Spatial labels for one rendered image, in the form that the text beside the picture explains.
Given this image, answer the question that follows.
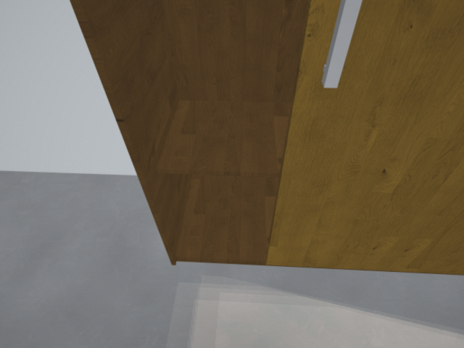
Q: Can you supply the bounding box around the handle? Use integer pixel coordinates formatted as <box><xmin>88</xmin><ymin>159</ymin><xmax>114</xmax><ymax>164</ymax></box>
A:
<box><xmin>322</xmin><ymin>0</ymin><xmax>363</xmax><ymax>88</ymax></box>

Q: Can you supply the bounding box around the wardrobe door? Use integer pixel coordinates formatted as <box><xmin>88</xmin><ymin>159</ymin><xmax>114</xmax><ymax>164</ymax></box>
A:
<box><xmin>266</xmin><ymin>0</ymin><xmax>464</xmax><ymax>275</ymax></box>

